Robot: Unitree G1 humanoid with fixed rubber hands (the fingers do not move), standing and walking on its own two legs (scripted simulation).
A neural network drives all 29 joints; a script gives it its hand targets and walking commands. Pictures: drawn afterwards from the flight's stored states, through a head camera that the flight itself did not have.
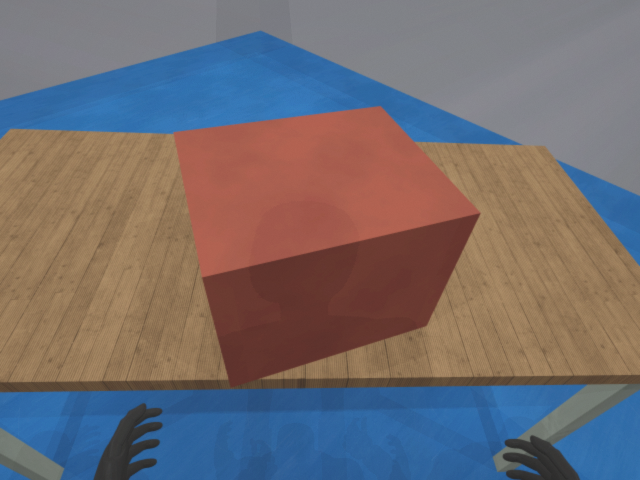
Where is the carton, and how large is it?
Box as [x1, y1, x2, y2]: [173, 106, 480, 387]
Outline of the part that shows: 380,106 173,132 202,279 231,387 426,325 480,213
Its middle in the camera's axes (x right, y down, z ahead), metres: -0.02 -0.01 +0.58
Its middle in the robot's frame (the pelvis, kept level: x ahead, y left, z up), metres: +0.46 +0.03 +0.06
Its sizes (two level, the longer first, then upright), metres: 0.318 0.265 0.248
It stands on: a table, 0.71 m high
